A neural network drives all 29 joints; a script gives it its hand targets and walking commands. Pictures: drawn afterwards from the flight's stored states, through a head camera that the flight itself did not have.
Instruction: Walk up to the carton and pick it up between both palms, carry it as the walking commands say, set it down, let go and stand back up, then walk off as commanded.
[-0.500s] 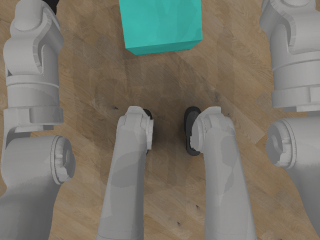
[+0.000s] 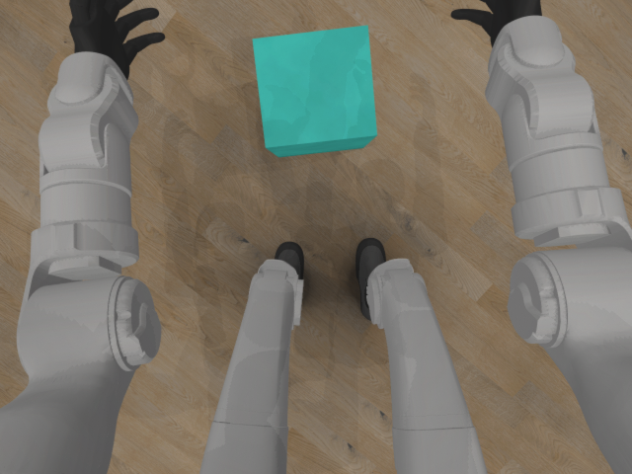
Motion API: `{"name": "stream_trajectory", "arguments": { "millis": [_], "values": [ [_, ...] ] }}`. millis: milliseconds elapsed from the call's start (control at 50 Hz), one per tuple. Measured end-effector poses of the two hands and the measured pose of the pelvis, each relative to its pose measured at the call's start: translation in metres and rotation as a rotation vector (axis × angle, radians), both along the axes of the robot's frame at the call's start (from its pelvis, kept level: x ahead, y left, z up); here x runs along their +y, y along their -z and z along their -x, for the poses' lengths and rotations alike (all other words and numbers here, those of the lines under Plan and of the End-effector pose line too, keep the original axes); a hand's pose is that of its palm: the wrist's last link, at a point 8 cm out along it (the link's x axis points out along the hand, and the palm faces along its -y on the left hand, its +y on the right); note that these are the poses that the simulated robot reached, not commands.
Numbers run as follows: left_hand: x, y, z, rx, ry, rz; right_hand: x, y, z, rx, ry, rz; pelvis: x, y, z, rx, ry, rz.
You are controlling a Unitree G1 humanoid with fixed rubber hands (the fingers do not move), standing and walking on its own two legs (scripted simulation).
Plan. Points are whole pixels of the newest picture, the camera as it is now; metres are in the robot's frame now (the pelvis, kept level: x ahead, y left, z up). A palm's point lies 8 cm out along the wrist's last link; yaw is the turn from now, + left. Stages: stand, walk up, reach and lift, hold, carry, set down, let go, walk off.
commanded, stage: let go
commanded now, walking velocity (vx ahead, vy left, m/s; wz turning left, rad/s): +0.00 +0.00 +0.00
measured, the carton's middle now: (316, 101) +0.56 +0.04 -0.54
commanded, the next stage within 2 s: stand in 1.36 s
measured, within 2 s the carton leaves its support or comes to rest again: neither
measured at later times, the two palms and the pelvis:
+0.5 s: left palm (34, 227) +0.35 +0.26 -0.03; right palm (593, 198) +0.38 -0.18 -0.03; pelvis +0.06 +0.02 +0.07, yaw +0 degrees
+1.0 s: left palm out of the picture +0.29 +0.24 +0.05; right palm out of the picture +0.29 -0.22 +0.05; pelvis +0.13 +0.01 +0.12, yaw -1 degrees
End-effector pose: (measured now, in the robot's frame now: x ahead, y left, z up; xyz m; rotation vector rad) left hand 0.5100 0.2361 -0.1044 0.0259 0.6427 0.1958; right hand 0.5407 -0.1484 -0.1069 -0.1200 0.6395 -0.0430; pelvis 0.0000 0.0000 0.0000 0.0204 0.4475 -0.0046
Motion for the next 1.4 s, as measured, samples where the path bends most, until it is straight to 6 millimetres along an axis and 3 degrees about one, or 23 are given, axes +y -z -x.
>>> {"name": "stream_trajectory", "arguments": {
  "millis": [140, 280, 480, 660, 760, 900, 1000, 1140, 1320, 1400],
  "values": [
    [-0.001, -0.003, 0.019, 0.048, 0.077, -0.072, 0.001, -0.004, 0.023, 0.015, -0.007, 0.056, 0.003, -0.019, -0.010, -0.035, 0.002, 0.008],
    [0.014, -0.007, 0.077, 0.143, 0.133, -0.120, -0.012, -0.004, 0.086, 0.112, 0.009, 0.085, 0.007, -0.036, -0.026, -0.126, 0.001, 0.019],
    [0.025, -0.065, 0.155, 0.199, 0.134, -0.083, -0.034, -0.070, 0.159, 0.139, 0.001, 0.091, 0.015, -0.065, -0.055, -0.190, -0.017, 0.033],
    [0.019, -0.123, 0.180, 0.146, 0.125, -0.072, -0.046, -0.130, 0.181, 0.102, 0.000, 0.095, 0.018, -0.094, -0.092, -0.277, -0.009, 0.025],
    [0.012, -0.147, 0.196, 0.112, 0.145, -0.095, -0.052, -0.144, 0.204, 0.101, 0.018, 0.063, 0.018, -0.107, -0.110, -0.356, -0.001, 0.025],
    [0.010, -0.159, 0.220, 0.149, 0.148, -0.094, -0.067, -0.152, 0.241, 0.130, 0.034, 0.055, 0.016, -0.116, -0.128, -0.457, 0.009, 0.025],
    [0.005, -0.158, 0.218, 0.164, 0.158, -0.090, -0.074, -0.153, 0.249, 0.153, 0.024, 0.059, 0.011, -0.117, -0.133, -0.501, 0.008, 0.025],
    [0.001, -0.159, 0.209, 0.146, 0.154, -0.090, -0.079, -0.159, 0.241, 0.138, 0.014, 0.061, 0.004, -0.116, -0.139, -0.528, -0.007, 0.024],
    [0.001, -0.153, 0.221, 0.178, 0.098, -0.082, -0.085, -0.161, 0.236, 0.119, 0.030, 0.068, -0.001, -0.114, -0.141, -0.520, -0.026, 0.021],
    [0.012, -0.146, 0.225, 0.139, 0.060, -0.113, -0.099, -0.154, 0.243, 0.112, 0.056, 0.124, -0.002, -0.111, -0.144, -0.501, -0.020, 0.026]
  ]
}}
